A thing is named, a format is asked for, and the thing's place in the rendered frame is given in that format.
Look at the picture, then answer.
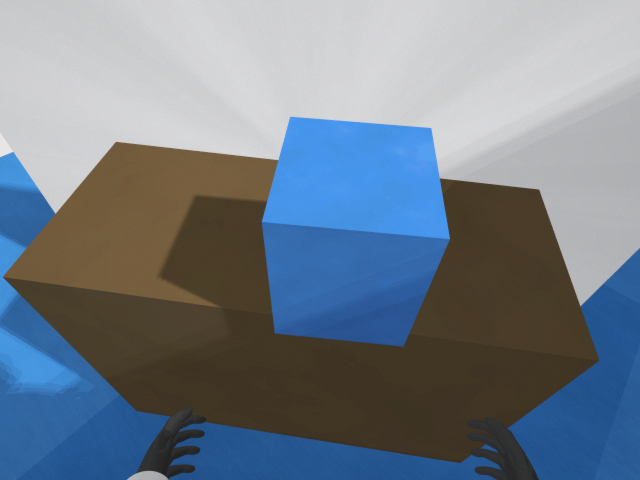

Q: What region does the carton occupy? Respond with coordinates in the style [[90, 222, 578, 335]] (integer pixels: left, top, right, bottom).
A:
[[262, 117, 450, 347]]

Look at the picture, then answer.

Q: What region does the robot left hand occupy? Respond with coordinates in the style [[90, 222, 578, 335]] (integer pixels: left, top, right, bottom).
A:
[[137, 407, 206, 479]]

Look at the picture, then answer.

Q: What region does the pedestal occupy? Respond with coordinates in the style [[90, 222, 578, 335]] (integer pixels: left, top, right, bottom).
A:
[[3, 142, 600, 463]]

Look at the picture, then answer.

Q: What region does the robot right hand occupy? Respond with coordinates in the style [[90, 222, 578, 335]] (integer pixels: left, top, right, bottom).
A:
[[467, 417, 539, 480]]

